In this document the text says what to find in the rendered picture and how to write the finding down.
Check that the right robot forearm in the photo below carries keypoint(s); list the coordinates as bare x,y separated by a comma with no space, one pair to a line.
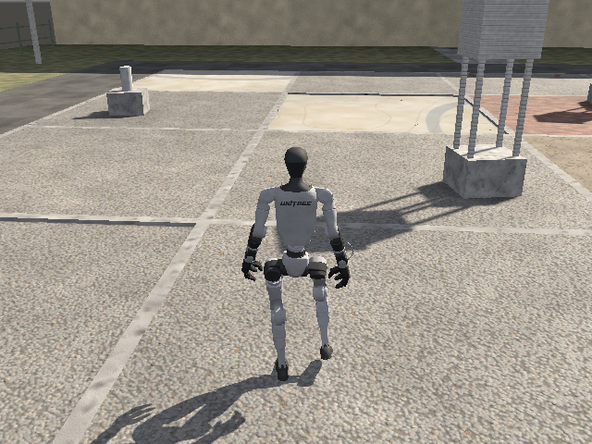
339,250

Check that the robot left thigh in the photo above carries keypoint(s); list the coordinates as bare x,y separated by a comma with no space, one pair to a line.
274,285

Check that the left robot forearm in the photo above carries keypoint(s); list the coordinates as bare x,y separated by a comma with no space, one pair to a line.
252,247

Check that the robot torso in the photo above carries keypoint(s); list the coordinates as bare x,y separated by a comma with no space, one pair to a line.
296,218

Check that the robot right upper arm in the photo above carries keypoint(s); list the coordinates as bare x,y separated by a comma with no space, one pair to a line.
325,197

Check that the right robot hand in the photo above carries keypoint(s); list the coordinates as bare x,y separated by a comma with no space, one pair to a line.
344,275

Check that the left robot hand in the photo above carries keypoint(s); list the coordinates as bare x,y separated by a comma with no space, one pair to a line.
250,266

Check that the robot left upper arm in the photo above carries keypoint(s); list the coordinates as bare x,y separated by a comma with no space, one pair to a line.
266,197

